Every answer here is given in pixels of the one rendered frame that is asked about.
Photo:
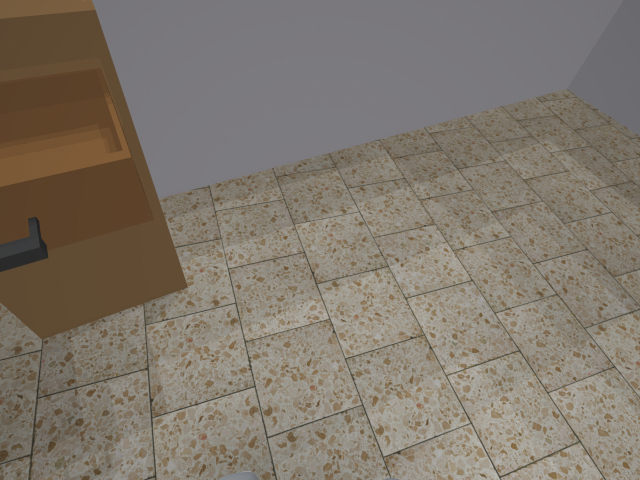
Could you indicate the drawer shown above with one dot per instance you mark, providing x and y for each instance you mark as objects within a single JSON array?
[{"x": 64, "y": 159}]

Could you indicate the cabinet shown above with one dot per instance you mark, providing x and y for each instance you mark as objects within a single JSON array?
[{"x": 91, "y": 279}]

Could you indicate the handle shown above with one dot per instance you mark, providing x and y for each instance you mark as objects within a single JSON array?
[{"x": 24, "y": 251}]

